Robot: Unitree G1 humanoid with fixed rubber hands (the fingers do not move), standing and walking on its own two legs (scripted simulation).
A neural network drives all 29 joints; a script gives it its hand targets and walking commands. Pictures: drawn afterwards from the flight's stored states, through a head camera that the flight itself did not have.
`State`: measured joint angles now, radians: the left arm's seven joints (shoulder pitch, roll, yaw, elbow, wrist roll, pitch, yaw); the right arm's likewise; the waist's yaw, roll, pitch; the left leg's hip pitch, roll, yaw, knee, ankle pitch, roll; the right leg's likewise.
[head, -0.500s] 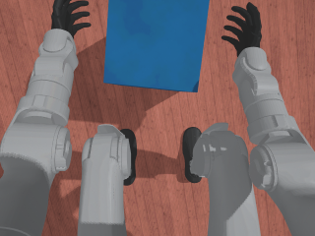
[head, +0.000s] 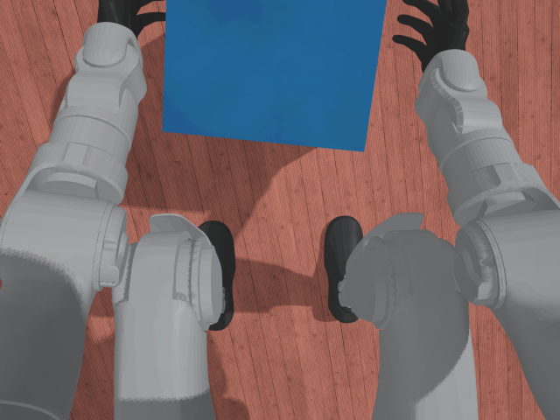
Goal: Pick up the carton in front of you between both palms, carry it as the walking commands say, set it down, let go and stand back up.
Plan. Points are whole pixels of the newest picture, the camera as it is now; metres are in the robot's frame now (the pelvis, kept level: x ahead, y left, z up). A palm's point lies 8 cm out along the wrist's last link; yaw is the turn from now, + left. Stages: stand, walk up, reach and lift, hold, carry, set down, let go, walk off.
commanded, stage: reach and lift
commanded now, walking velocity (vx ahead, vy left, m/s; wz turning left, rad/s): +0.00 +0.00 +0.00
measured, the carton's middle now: (269, 64) +0.50 +0.04 -0.25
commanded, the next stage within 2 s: none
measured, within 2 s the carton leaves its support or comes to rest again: leaves its support in 0.56 s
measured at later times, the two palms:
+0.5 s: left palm (141, 17) +0.53 +0.18 -0.17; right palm (415, 40) +0.52 -0.12 -0.16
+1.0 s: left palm out of the picture +0.48 +0.19 +0.01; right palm (517, 8) +0.49 -0.10 +0.02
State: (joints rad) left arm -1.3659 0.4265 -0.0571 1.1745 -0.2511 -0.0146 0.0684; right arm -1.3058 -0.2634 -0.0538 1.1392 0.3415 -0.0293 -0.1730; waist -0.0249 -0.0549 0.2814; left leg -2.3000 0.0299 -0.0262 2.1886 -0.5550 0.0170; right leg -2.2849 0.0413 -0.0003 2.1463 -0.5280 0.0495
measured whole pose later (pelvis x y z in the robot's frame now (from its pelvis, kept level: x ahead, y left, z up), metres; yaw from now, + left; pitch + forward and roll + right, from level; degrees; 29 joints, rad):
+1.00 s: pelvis +0.00 -0.01 +0.08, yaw +6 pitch +40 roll -2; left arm -1.08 0.11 0.34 0.89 0.16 0.28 0.03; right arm -0.99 0.04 -0.51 0.73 -0.13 0.27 -0.12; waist -0.01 -0.03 -0.12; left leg -2.10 -0.06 -0.05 1.90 -0.50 -0.03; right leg -2.07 0.08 0.04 1.91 -0.54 0.05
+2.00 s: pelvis +0.09 -0.01 +0.35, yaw +7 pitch +17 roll +0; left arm -0.38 -0.11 0.29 0.55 0.19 0.35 0.03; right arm -0.38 0.16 -0.34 0.54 -0.18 0.33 -0.06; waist -0.01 -0.02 -0.18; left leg -0.84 -0.04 -0.06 0.92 -0.37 -0.01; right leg -0.81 0.04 0.07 0.93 -0.40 0.01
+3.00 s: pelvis +0.10 -0.01 +0.41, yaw +7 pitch -5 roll +0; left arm -0.29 -0.16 0.25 0.32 0.30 0.66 -0.01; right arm -0.31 0.16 -0.29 0.35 -0.30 0.63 0.01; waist 0.00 -0.01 0.02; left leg -0.12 -0.02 -0.07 0.40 -0.19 -0.01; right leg -0.10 0.02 0.08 0.41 -0.22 0.01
